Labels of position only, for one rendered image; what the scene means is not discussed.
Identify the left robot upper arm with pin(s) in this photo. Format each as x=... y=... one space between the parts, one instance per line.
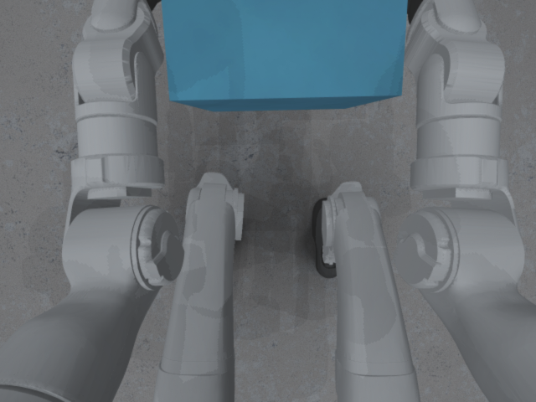
x=116 y=259

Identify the carton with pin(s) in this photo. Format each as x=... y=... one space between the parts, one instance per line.
x=276 y=55

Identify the robot left forearm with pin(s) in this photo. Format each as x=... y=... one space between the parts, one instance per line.
x=114 y=72

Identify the right robot upper arm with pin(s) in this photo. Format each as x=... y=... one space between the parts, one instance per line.
x=467 y=263

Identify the right robot thigh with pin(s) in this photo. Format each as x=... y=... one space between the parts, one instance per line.
x=373 y=362

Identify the robot right shin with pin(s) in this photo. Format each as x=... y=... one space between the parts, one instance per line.
x=327 y=255

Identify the robot right forearm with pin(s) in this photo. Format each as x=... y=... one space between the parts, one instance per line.
x=459 y=88

